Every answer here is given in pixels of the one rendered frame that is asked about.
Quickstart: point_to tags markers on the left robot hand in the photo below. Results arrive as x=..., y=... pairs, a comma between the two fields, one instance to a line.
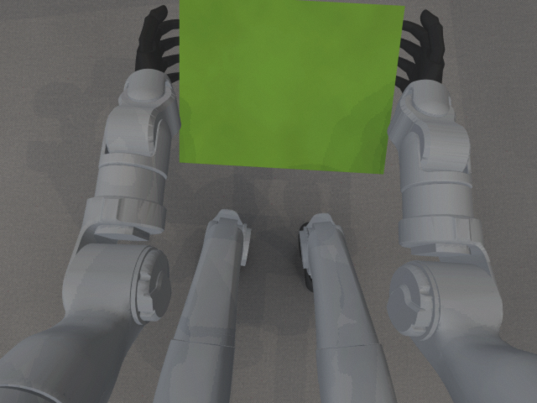
x=151, y=48

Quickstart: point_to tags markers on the right robot hand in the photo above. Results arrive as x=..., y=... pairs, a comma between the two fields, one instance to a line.
x=428, y=58

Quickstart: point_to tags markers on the robot right upper arm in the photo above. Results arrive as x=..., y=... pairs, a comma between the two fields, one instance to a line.
x=453, y=313

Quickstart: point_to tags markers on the right robot forearm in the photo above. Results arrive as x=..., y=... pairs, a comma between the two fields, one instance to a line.
x=436, y=178

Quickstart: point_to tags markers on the carton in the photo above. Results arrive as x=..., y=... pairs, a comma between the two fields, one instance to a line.
x=287, y=84

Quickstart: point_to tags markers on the left robot forearm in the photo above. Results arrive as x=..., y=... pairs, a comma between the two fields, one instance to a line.
x=133, y=165

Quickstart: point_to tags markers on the robot right foot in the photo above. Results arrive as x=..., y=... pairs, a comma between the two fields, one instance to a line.
x=308, y=280

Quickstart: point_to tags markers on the left robot thigh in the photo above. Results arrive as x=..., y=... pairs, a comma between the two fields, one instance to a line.
x=198, y=369

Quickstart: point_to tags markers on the robot left upper arm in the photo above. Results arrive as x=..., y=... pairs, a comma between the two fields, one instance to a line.
x=111, y=292

